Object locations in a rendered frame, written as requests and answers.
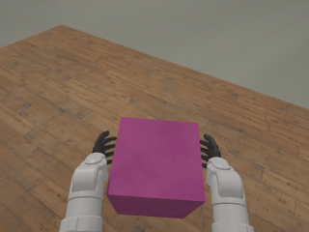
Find robot left hand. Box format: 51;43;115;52
92;130;117;165

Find robot right hand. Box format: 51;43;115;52
199;134;221;169

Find robot left forearm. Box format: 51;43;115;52
59;152;108;232

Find carton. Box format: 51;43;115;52
106;117;206;219

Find robot right forearm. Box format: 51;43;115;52
206;157;255;232

